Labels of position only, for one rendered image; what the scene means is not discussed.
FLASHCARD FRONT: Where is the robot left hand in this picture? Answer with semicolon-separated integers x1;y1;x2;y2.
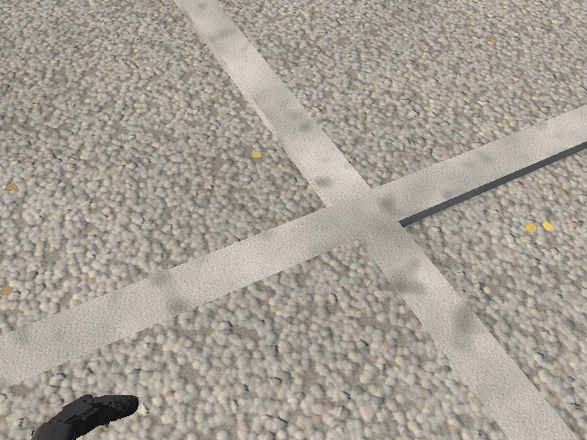
31;394;138;440

